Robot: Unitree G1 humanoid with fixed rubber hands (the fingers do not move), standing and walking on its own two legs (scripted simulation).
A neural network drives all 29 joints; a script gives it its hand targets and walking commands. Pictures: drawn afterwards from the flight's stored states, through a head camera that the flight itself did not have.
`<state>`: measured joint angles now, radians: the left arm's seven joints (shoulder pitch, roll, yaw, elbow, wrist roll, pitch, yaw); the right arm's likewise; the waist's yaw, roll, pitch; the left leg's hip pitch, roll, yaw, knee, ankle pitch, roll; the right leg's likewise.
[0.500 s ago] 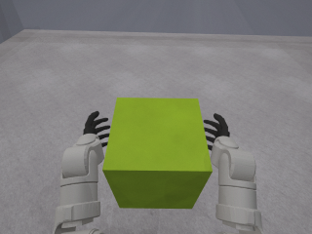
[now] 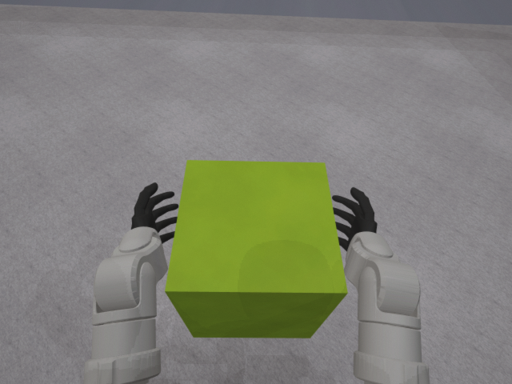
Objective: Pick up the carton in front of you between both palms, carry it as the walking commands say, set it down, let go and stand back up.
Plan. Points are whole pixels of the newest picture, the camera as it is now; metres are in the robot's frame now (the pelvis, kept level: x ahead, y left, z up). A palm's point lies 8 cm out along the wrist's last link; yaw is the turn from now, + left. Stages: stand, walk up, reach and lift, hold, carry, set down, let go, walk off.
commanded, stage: carry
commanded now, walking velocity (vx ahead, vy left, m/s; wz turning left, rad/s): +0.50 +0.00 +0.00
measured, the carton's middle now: (254, 256) +0.33 -0.01 +0.00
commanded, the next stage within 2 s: none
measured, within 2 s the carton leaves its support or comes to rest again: neither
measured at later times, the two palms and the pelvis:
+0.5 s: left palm (183, 131) +0.56 +0.12 +0.08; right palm (335, 129) +0.58 -0.18 +0.08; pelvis +0.33 -0.04 +0.01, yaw +3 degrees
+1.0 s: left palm (175, 51) +0.88 +0.17 +0.08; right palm (293, 54) +0.87 -0.13 +0.09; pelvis +0.65 +0.03 +0.00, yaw -1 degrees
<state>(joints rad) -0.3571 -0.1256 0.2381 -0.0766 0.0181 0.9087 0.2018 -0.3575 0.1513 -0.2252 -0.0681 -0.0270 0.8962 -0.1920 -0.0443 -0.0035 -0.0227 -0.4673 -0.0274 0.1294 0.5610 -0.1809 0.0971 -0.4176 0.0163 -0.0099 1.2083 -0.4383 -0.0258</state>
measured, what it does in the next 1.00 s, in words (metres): walks ahead: right foot, then left foot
